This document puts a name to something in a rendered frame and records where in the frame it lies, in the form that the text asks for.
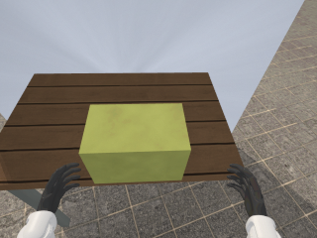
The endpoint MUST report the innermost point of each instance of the carton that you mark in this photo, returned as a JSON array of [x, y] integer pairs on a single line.
[[135, 142]]

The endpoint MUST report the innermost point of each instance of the right robot forearm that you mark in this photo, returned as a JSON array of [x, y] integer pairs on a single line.
[[260, 226]]

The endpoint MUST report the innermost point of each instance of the left robot forearm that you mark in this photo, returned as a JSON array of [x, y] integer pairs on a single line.
[[40, 224]]

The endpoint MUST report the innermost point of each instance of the left robot hand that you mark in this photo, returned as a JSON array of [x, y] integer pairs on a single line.
[[57, 186]]

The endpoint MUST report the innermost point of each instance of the right robot hand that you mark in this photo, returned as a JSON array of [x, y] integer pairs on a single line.
[[248, 188]]

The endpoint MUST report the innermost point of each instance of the table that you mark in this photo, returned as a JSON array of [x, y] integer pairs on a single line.
[[44, 131]]

